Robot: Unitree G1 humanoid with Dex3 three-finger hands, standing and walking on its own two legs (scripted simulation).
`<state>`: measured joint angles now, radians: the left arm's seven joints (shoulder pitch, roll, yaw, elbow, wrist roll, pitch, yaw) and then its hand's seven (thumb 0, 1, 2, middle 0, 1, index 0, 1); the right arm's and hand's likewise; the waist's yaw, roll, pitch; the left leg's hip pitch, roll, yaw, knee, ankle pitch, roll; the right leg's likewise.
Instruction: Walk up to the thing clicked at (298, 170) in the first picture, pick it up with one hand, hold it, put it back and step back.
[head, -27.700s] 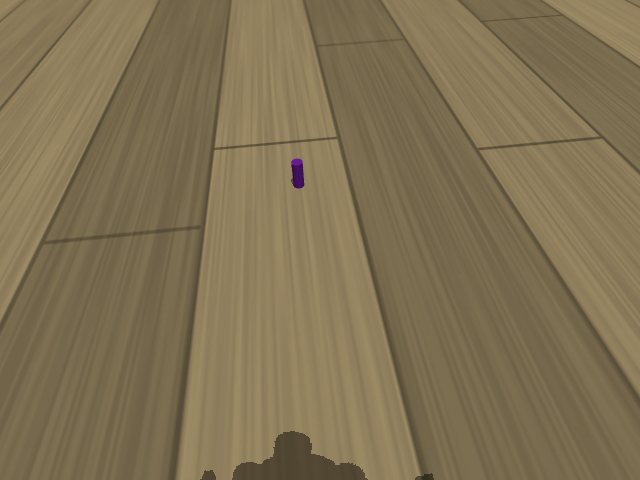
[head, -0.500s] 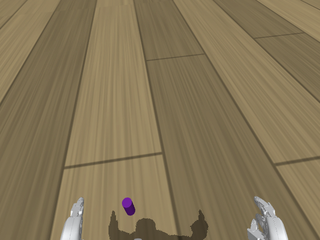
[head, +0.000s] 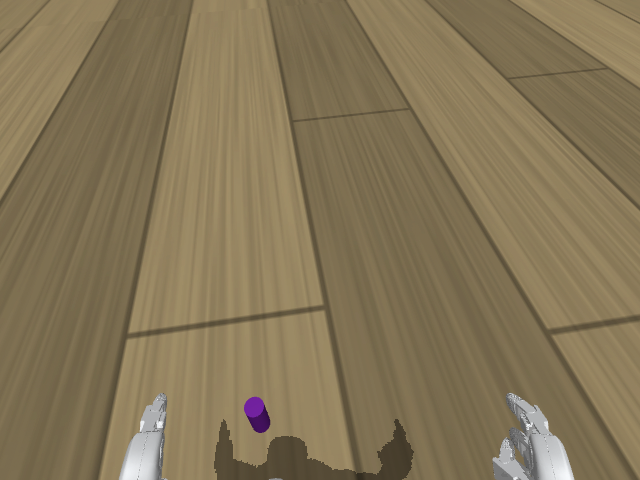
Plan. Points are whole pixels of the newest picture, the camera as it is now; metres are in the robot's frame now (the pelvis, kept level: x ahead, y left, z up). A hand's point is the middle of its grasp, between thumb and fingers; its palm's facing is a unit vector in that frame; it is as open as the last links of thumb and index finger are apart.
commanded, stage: home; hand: left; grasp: from the side
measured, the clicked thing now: (257, 415) +0.41 +0.22 -0.65
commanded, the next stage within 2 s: stand in 0.28 s
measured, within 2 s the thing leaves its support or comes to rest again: neither
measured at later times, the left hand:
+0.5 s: hand (193, 468) +0.17 +0.18 -0.05, palm faces +0.12 -0.95 -0.28, open 16.9 cm
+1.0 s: hand out of the picture +0.10 +0.24 -0.11, palm faces -0.02 -0.93 -0.36, open 7.7 cm
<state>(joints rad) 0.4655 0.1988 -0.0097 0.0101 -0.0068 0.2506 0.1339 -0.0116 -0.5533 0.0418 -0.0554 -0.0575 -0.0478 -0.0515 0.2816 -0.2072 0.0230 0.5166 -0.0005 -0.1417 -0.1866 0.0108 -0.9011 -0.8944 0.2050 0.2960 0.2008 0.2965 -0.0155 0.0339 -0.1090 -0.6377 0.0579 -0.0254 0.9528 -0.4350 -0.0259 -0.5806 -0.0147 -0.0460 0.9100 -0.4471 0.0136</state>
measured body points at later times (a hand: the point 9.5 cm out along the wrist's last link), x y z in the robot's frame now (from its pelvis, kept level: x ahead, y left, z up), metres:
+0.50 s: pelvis +0.00 +0.00 +0.00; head +0.02 +0.00 +0.45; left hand +0.16 +0.23 -0.03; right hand +0.16 -0.24 -0.07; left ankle +0.03 +0.13 -0.69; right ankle +0.01 -0.13 -0.69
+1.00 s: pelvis +0.00 +0.00 +0.02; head +0.01 +0.00 +0.47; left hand +0.10 +0.29 -0.09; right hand +0.10 -0.29 -0.09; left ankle +0.03 +0.13 -0.69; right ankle +0.01 -0.13 -0.69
